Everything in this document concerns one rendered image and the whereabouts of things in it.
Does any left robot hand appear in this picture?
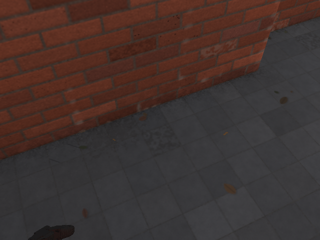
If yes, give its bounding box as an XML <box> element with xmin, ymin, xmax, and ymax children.
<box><xmin>28</xmin><ymin>225</ymin><xmax>75</xmax><ymax>240</ymax></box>

